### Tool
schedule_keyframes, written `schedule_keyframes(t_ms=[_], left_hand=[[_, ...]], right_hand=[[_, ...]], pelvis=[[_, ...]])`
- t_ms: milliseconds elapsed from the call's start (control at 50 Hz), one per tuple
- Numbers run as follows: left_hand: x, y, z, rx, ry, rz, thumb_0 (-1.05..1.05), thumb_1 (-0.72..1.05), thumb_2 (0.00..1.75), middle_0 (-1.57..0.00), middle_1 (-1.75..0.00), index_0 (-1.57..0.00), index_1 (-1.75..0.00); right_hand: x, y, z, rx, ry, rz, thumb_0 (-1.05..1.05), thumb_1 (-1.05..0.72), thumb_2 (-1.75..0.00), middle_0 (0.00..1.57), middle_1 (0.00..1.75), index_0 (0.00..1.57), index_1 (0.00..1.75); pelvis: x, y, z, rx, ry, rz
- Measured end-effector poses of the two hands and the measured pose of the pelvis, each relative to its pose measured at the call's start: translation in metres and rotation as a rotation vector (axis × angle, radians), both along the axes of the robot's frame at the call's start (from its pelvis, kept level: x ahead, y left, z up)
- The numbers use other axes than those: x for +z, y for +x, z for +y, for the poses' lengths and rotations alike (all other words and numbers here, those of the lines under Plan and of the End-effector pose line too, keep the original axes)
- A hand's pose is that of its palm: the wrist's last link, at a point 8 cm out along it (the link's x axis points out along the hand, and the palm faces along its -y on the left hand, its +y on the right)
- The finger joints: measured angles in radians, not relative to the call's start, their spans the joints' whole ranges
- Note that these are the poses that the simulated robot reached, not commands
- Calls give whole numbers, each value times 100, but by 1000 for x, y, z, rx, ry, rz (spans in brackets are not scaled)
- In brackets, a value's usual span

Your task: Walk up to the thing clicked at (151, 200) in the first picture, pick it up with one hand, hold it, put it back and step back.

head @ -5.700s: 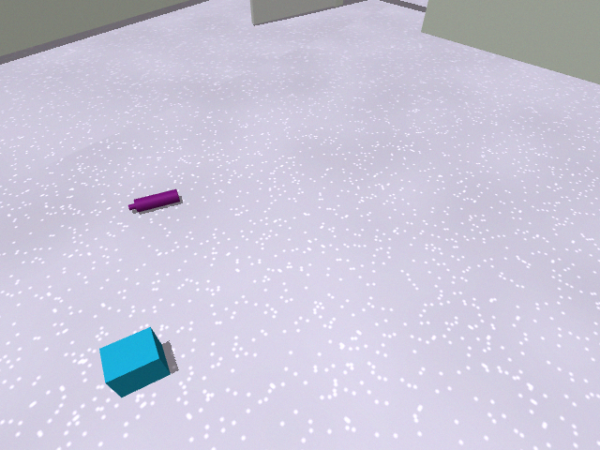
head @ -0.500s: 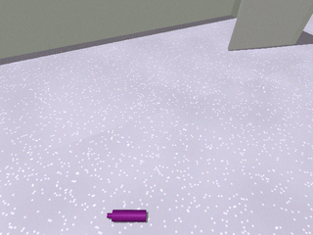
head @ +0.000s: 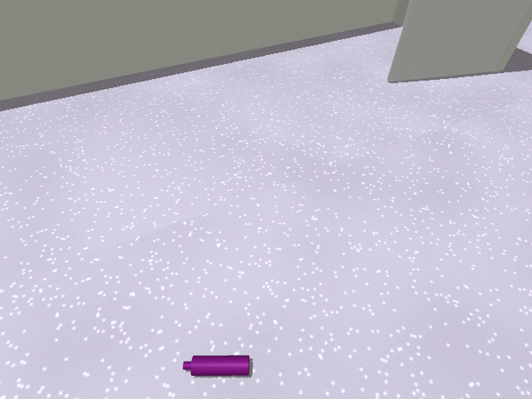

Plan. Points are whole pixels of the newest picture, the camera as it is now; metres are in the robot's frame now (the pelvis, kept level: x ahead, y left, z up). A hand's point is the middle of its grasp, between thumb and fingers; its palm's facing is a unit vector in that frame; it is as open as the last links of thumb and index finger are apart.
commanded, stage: stand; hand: left
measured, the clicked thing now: (216, 365) +0.38 +0.18 -0.75
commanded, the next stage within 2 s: none
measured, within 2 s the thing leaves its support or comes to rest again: neither
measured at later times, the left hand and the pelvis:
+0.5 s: hand out of the picture +0.06 +0.25 -0.16, palm faces -0.03 -0.94 -0.33, open 7.4 cm; pelvis -0.01 +0.00 +0.00, yaw +0 degrees
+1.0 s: hand out of the picture +0.07 +0.25 -0.16, palm faces -0.02 -0.94 -0.34, open 7.4 cm; pelvis +0.00 +0.00 +0.00, yaw +0 degrees
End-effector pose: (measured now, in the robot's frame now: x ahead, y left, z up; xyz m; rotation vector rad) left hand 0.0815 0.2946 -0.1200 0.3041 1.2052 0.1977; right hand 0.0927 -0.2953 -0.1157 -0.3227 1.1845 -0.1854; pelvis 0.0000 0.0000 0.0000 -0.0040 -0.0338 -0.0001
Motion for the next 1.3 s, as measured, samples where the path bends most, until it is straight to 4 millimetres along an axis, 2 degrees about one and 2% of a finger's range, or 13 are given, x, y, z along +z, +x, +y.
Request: schedule_keyframes(t_ms=[460, 880, 1300], left_hand=[[-4, -28, 0, 5, -1, 59, 0, 90, 90, -20, -30, -20, -30], [-1, -17, 1, -1, 1, 24, 0, 90, 90, -20, -30, -20, -30], [-4, -20, 1, 6, -1, 49, 0, 90, 90, -20, -30, -20, -30]], right_hand=[[-5, -38, -4, -24, 3, 80, 0, -90, -90, 21, 30, 20, 30], [-3, -21, 0, -2, 5, 35, 0, -90, -90, 21, 30, 20, 30], [-3, -21, -1, -4, -1, 56, 0, -90, -90, 21, 30, 20, 30]], pelvis=[[0, -7, -2, 1, 0, 1], [0, -4, -1, 1, 1, -2], [0, 2, -1, 1, 1, 4]])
